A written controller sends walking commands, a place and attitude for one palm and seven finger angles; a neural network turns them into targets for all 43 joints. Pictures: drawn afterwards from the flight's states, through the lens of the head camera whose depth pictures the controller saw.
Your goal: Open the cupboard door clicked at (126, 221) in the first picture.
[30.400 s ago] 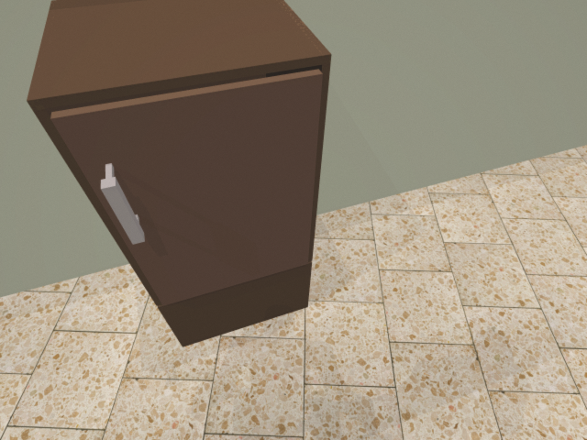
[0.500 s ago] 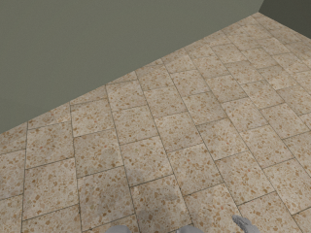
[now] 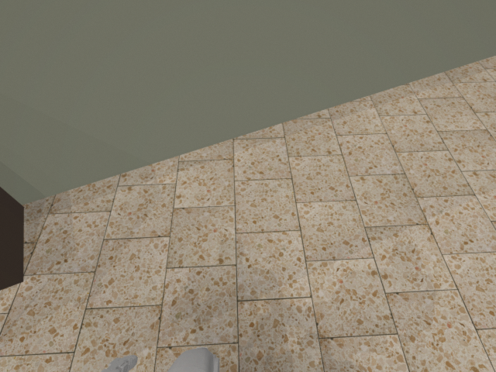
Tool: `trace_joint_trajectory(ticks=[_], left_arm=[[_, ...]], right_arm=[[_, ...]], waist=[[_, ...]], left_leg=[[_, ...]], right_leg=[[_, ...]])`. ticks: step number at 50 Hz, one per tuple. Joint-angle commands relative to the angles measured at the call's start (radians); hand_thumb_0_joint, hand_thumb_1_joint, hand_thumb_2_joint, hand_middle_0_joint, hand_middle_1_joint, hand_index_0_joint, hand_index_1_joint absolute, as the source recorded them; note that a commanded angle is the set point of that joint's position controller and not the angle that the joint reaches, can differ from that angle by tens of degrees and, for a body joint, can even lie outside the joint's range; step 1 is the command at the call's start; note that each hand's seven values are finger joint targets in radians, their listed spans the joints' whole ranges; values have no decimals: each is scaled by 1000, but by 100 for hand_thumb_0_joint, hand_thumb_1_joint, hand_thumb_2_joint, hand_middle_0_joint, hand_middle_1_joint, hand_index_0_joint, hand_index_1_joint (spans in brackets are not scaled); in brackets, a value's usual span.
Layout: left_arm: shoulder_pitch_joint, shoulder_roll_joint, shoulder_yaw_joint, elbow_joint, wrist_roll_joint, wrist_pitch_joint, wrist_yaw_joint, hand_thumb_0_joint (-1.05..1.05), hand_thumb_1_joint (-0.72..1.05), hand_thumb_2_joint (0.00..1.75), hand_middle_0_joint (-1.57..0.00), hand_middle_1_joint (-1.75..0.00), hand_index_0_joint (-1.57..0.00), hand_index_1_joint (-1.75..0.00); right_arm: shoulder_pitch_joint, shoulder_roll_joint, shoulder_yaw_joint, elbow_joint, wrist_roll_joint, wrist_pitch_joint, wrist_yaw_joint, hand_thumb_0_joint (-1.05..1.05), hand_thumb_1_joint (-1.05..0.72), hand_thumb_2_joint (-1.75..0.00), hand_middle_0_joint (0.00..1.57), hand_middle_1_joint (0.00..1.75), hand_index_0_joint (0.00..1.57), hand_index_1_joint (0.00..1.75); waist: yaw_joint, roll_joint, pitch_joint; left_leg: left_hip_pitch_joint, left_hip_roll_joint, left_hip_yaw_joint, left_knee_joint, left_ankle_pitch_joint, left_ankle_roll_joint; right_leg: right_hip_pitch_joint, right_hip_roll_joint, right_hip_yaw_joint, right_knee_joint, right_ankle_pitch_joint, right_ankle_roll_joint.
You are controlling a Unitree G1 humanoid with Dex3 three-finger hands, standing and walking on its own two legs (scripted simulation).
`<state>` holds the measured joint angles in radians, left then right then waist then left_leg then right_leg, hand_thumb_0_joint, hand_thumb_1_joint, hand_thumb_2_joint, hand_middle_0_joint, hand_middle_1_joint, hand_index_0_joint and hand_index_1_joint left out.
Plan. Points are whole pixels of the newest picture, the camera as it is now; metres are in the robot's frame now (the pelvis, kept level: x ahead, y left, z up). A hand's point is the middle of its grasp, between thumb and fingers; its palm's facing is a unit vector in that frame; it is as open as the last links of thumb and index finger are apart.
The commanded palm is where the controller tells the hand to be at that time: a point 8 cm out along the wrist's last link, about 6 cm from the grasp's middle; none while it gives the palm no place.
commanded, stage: turn to face it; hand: left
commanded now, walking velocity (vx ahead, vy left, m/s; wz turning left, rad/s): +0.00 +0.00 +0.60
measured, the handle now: out of the picture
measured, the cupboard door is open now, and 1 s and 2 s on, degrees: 43 43 43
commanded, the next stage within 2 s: take the last steps up to it in 1.74 s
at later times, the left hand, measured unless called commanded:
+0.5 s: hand out of the picture +0.06 +0.24 -0.16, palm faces +0.29 -0.92 -0.27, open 7.4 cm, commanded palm none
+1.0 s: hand out of the picture -0.07 +0.20 -0.20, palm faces +0.59 -0.77 -0.23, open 7.4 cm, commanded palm none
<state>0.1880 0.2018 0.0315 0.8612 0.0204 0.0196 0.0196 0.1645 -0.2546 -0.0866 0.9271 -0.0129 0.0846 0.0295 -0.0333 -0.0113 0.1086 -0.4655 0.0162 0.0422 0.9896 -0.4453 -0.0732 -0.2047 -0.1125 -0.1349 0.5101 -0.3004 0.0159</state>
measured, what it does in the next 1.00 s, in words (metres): steps on the spot, turning left: left foot, then right foot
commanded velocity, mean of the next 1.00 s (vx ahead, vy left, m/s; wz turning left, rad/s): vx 0.00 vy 0.00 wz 0.60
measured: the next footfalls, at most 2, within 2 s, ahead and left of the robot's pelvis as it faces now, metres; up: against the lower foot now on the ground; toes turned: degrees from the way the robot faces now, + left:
left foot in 0.14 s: +0.05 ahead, +0.13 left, +0.00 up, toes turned +9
right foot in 0.56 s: +0.08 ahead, -0.13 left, +0.00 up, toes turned +19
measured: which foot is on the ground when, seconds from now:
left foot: up 0.00-0.12, down 0.14-0.56, up 0.58-0.90, down 0.92-1.00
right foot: down 0.00-0.14, up 0.16-0.54, down 0.56-0.92, up 0.94-1.00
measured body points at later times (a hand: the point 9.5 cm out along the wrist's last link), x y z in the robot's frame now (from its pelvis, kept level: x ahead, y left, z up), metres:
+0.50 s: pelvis +0.01 +0.00 +0.00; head +0.06 +0.02 +0.44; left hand +0.04 +0.29 -0.14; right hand +0.15 -0.23 -0.14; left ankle +0.01 +0.12 -0.74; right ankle +0.04 -0.15 -0.71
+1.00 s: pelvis +0.02 +0.00 -0.02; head +0.05 +0.06 +0.43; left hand -0.10 +0.24 -0.18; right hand +0.27 -0.14 -0.13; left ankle -0.03 +0.09 -0.74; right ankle +0.04 -0.14 -0.69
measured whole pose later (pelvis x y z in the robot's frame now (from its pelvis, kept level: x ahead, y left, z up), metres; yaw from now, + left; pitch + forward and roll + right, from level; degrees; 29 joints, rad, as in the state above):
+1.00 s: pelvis +0.02 +0.00 -0.02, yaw +36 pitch +0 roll +0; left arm 0.23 0.26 0.07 0.92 0.01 0.07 0.02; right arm 0.09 -0.23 -0.06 0.88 -0.02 0.03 0.02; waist 0.01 -0.08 0.12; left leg -0.33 -0.02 0.05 0.64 -0.31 0.04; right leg -0.37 -0.12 -0.10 1.01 -0.56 0.07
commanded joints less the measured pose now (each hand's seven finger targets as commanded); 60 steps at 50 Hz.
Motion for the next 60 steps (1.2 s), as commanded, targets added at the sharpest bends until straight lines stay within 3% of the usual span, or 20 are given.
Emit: trace_joint_trajectory(ticks=[1,5,7,8,14,21,25,26,27,28,30,33,40,44,45,46,47,49,52,60], left_arm=[[89,241,70,-37,8,-25,12,0,90,90,-20,-30,-20,-30],[47,231,73,-39,-6,-15,0,0,90,90,-20,-30,-20,-30],[-24,118,43,-112,-13,-1,-3,0,90,90,-20,-30,-20,-30],[-59,150,47,-119,-6,10,1,0,90,90,-20,-30,-20,-30],[-22,136,58,-45,-1,20,-15,0,90,90,-20,-30,-20,-30],[-59,125,51,-71,-5,14,-9,0,90,90,-20,-30,-20,-30],[49,144,57,-49,-12,-1,-1,0,90,90,-20,-30,-20,-30],[94,178,66,-41,-10,-10,6,0,90,90,-20,-30,-20,-30],[115,264,86,-40,6,-20,15,0,90,90,-20,-30,-20,-30],[85,292,80,-54,8,-19,17,0,90,90,-20,-30,-20,-30],[-24,202,61,-80,1,-22,21,0,90,90,-20,-30,-20,-30],[-20,161,44,-76,-6,-29,15,0,90,90,-20,-30,-20,-30],[100,222,68,-26,8,-26,13,0,90,90,-20,-30,-20,-30],[71,239,77,-31,-7,-21,2,0,90,90,-20,-30,-20,-30],[63,204,71,-45,-11,-18,-3,0,90,90,-20,-30,-20,-30],[23,125,48,-88,-20,-14,-8,0,90,90,-20,-30,-20,-30],[-34,145,47,-107,-10,4,1,0,90,90,-20,-30,-20,-30],[-68,138,55,-95,-7,10,3,0,90,90,-20,-30,-20,-30],[-24,139,58,-52,-1,19,-11,0,90,90,-20,-30,-20,-30],[-52,130,48,-74,-5,13,-8,0,90,90,-20,-30,-20,-30]], right_arm=[[-101,-33,9,-115,7,-44,5,0,-90,-90,20,30,20,30],[20,-95,-5,-91,3,-54,2,0,-90,-90,20,30,20,30],[174,-280,-53,-65,-7,-60,-19,0,-90,-90,20,30,20,30],[188,-280,-50,-48,-10,-56,-26,0,-90,-90,20,30,20,30],[6,-180,-17,-94,-8,-71,-45,0,-90,-90,20,30,20,30],[25,-191,-32,-85,-15,-59,-38,0,-90,-90,20,30,20,30],[-30,-182,-37,-104,-7,-51,-35,0,-90,-90,20,30,20,30],[-43,-148,-34,-114,1,-50,-32,0,-90,-90,20,30,20,30],[-26,-81,-27,-131,10,-51,-27,0,-90,-90,20,30,20,30],[-45,-97,-28,-141,1,-52,-24,0,-90,-90,20,30,20,30],[-11,-96,-34,-113,-7,-37,-13,0,-90,-90,20,30,20,30],[-26,-78,-19,-88,-3,-28,-4,0,-90,-90,20,30,20,30],[-125,-34,8,-113,6,-39,5,0,-90,-90,20,30,20,30],[-9,-76,1,-87,0,-54,-2,0,-90,-90,20,30,20,30],[63,-150,-19,-75,-6,-63,-5,0,-90,-90,20,30,20,30],[151,-261,-49,-65,-9,-67,-16,0,-90,-90,20,30,20,30],[192,-279,-49,-41,-4,-57,-26,0,-90,-90,20,30,20,30],[85,-225,-37,-75,-11,-64,-42,0,-90,-90,20,30,20,30],[-8,-174,-15,-92,-11,-69,-47,0,-90,-90,20,30,20,30],[12,-189,-27,-82,-15,-62,-39,0,-90,-90,20,30,20,30]], waist=[[81,-197,-150],[2,-104,-180],[-83,338,-241],[-78,219,-242],[18,148,-135],[3,189,-147],[57,170,-174],[83,84,-180],[94,-208,-182],[89,-302,-141],[21,-183,-107],[18,-219,-90],[82,-215,-127],[9,-138,-183],[-30,42,-243],[-81,325,-280],[-85,223,-290],[-47,224,-201],[12,156,-131],[9,160,-156]], left_leg=[[19,-10,63,-244,-8,10],[328,-1,28,-539,281,48],[516,409,-508,-620,853,293],[472,418,-460,-607,750,331],[282,195,-292,-668,430,212],[255,177,-386,-656,356,230],[134,122,-405,-563,401,189],[28,70,-374,-489,292,145],[-156,-61,-207,-274,24,65],[-168,-93,-102,-13,-160,35],[-137,-27,-128,189,-56,37],[-137,2,-60,188,24,2],[0,-10,53,-212,-1,11],[272,-36,70,-507,235,47],[459,94,-94,-556,457,101],[585,378,-476,-583,905,269],[556,422,-471,-568,952,340],[390,309,-401,-613,612,303],[291,217,-308,-644,529,233],[278,179,-360,-629,478,234]], right_leg=[[196,-239,95,-49,665,-121],[-8,-204,14,137,445,-23],[-396,3,13,552,-398,85],[-394,-15,121,645,-355,61],[-338,17,139,597,-84,70],[-223,74,124,318,-128,61],[35,114,111,12,5,45],[169,53,164,-139,48,30],[278,-203,427,-276,-23,-48],[140,-382,551,-298,78,-147],[37,-288,371,-250,177,-160],[96,-190,165,-166,516,-128],[207,-231,88,-64,687,-120],[87,-211,7,127,624,-44],[-82,-150,-39,314,395,13],[-359,-2,-34,550,-334,85],[-384,-7,104,644,-389,63],[-386,-17,136,661,-268,57],[-337,6,142,624,-129,66],[-215,70,120,320,-129,65]])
